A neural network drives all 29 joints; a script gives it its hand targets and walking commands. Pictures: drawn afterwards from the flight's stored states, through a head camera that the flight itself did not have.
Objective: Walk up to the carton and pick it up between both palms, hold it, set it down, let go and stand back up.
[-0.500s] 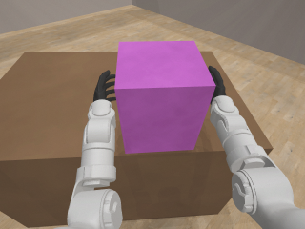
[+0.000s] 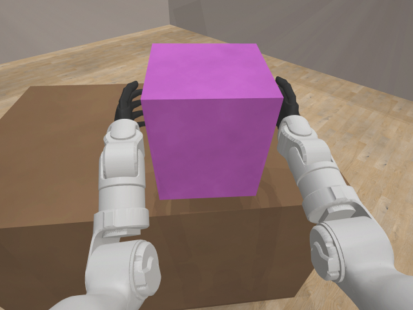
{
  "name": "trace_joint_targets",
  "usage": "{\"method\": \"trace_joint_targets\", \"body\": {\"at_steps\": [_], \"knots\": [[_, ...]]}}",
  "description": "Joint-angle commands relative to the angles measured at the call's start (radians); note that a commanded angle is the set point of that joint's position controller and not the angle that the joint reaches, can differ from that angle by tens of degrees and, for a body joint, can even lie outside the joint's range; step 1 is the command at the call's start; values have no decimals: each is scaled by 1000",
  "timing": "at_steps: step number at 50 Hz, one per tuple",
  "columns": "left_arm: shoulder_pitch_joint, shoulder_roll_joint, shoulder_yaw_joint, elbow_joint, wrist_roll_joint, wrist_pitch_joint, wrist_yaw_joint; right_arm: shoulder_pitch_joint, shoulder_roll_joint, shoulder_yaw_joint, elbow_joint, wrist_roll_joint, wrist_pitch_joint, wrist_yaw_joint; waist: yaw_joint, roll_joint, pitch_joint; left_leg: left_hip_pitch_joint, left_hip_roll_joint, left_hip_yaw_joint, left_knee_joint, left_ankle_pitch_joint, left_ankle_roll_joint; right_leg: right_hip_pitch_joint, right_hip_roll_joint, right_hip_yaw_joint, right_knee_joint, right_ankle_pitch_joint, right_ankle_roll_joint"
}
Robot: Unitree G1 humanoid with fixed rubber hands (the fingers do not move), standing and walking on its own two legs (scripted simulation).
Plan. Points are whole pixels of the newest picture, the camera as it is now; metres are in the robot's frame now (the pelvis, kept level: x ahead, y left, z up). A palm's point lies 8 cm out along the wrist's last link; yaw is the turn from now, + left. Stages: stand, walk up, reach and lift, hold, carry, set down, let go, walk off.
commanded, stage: reach and lift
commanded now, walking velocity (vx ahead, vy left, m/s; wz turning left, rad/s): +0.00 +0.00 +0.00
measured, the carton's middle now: (206, 123) +0.43 -0.01 +0.18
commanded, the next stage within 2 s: hold in 1.18 s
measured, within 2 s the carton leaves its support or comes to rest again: neither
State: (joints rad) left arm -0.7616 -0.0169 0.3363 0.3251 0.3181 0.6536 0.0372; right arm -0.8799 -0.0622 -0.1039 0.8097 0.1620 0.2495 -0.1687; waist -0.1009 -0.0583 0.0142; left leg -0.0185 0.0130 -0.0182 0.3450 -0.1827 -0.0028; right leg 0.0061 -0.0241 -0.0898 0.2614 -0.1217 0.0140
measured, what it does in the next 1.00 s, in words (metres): stands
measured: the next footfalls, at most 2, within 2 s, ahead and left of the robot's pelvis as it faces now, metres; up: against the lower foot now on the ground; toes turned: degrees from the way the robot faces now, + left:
none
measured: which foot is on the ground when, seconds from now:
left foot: down 0.00-1.00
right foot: down 0.00-1.00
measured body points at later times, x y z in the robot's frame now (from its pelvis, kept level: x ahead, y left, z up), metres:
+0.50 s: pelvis +0.00 +0.00 +0.00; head -0.06 +0.02 +0.44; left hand +0.40 +0.14 +0.25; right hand +0.40 -0.16 +0.26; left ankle +0.02 +0.12 -0.75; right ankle +0.02 -0.13 -0.75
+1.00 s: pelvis +0.01 +0.00 +0.00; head -0.06 +0.01 +0.44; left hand +0.40 +0.14 +0.26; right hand +0.40 -0.16 +0.28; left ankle +0.02 +0.12 -0.75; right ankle +0.02 -0.13 -0.75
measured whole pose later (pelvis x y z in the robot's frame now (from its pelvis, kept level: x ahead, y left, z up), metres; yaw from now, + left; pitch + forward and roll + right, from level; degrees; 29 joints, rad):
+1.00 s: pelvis +0.01 +0.00 +0.00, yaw +0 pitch -6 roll -1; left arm -0.87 0.04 0.36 0.35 0.29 0.80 0.00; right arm -1.02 -0.13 -0.02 0.75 0.32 0.49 -0.27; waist -0.11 0.00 -0.07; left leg -0.06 0.02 -0.02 0.37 -0.20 -0.01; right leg -0.02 -0.01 -0.06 0.26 -0.13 0.01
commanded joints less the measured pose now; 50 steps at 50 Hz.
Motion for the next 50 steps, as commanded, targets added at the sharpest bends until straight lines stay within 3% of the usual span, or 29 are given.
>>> {"method": "trace_joint_targets", "body": {"at_steps": [1, 4, 8, 9, 13, 19, 22, 26, 29, 34, 44, 50], "knots": [[-770, -550, -456, -117, -168, -53, -146, -756, 571, 283, -300, 88, -20, 106, -33, 106, -433, 52, -61, 22, -19, 246, -45, 121, 86, -6, 15, 147, 34], [-753, -539, -426, -65, -149, -30, -155, -764, 565, 271, -291, 85, 4, 103, -20, 99, -400, 5, -61, 31, -43, 173, -31, 130, 83, 1, 9, 97, 31], [-770, -543, -406, -53, -147, -13, -160, -805, 561, 273, -288, 108, 24, 102, -6, 113, -399, -11, -59, 32, -50, 166, -35, 129, 90, 3, 9, 71, 27], [-772, -543, -401, -41, -154, -8, -162, -837, 562, 277, -316, 111, 22, 103, -2, 94, -422, -17, -58, 32, -50, 164, -31, 138, 91, 3, 11, 76, 29], [-797, -535, -401, -65, -165, -3, -162, -827, 567, 288, -298, 132, 48, 97, -14, 81, -451, 27, -58, 28, -34, 209, -34, 131, 95, 7, 8, 115, 32], [-817, -514, -336, 8, -146, 9, -177, -851, 570, 271, -250, 140, 85, 90, 3, 58, -387, -45, -61, 37, -65, 128, -18, 127, 95, 18, -1, 70, 32], [-819, -504, -332, -8, -152, 12, -186, -850, 580, 287, -261, 161, 100, 83, 8, 56, -413, -37, -67, 40, -51, 173, -20, 149, 94, 24, 5, 123, 35], [-892, -522, -388, -70, -200, 7, -183, -861, 586, 301, -289, 205, 121, 66, -30, 100, -475, 1, -72, 28, -16, 244, -49, 144, 100, 24, 17, 196, 40], [-872, -509, -370, -50, -191, 17, -189, -835, 581, 304, -283, 213, 145, 56, -33, 95, -445, -10, -73, 27, -21, 227, -49, 147, 96, 28, 11, 191, 44], [-878, -502, -388, -112, -201, 29, -197, -829, 580, 331, -328, 256, 174, 37, -40, 107, -478, -3, -75, 19, -10, 283, -63, 175, 102, 28, 24, 249, 46], [-939, -511, -390, -121, -217, 45, -186, -882, 573, 330, -359, 283, 211, 46, -20, 120, -481, -19, -66, 15, -12, 267, -69, 141, 111, 32, 23, 181, 34], [-976, -497, -360, -71, -226, 49, -176, -924, 589, 319, -326, 277, 231, 49, -2, 79, -498, -63, -65, 20, -33, 168, -43, 127, 108, 41, 18, 124, 35]]}}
